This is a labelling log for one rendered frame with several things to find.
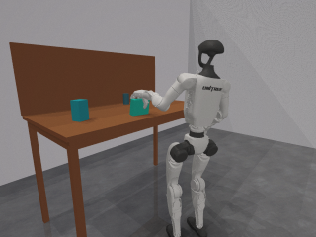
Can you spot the right robot forearm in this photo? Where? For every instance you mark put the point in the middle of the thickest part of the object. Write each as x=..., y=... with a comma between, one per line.
x=215, y=121

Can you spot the robot right upper arm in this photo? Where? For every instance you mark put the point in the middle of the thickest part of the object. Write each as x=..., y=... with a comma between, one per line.
x=222, y=112

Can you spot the robot left hand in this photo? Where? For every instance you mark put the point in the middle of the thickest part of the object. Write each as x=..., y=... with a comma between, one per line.
x=139, y=94

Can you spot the left robot forearm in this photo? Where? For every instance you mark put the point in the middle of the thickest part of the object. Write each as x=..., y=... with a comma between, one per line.
x=154, y=97

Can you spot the robot right foot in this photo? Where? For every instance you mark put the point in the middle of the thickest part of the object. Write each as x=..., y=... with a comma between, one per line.
x=201, y=232

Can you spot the robot left upper arm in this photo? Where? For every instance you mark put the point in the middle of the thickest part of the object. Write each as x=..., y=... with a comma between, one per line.
x=185, y=81

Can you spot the robot right thigh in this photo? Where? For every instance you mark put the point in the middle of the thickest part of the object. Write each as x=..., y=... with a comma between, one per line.
x=199, y=164

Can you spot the sponge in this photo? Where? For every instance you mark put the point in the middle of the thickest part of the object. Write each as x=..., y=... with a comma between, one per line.
x=137, y=107

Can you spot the table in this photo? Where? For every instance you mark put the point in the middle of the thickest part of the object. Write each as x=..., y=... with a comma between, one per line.
x=49, y=77

